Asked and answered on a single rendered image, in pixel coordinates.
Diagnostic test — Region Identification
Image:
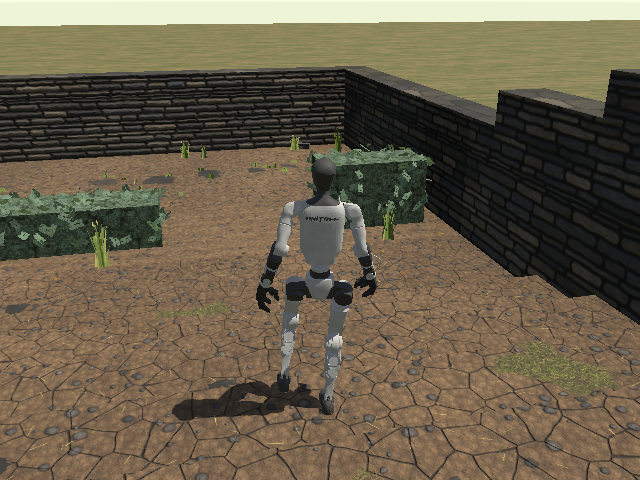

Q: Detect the robot left hand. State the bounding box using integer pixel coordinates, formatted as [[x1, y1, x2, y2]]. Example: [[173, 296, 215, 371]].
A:
[[256, 284, 279, 313]]

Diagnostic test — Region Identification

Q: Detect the left robot shin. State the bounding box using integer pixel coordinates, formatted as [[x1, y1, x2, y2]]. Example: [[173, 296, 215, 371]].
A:
[[280, 312, 296, 379]]

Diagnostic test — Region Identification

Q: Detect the robot left forearm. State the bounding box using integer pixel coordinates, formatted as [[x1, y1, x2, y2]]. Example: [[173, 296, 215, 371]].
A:
[[259, 241, 282, 288]]

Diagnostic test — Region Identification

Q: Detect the robot right hand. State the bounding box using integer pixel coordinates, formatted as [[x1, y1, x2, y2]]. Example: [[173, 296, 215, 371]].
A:
[[354, 276, 378, 297]]

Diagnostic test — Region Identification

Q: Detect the humanoid robot torso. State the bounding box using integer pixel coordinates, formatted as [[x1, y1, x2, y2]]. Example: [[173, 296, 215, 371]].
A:
[[299, 196, 346, 300]]

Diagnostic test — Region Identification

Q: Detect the robot left upper arm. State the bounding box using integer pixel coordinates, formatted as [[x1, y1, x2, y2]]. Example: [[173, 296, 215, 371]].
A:
[[273, 201, 302, 257]]

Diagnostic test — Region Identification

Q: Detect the robot right upper arm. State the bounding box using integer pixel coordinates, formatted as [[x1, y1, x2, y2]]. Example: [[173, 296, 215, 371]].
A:
[[343, 202, 369, 258]]

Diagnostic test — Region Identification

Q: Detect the robot right forearm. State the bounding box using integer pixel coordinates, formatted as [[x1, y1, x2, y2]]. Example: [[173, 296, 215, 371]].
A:
[[358, 242, 376, 280]]

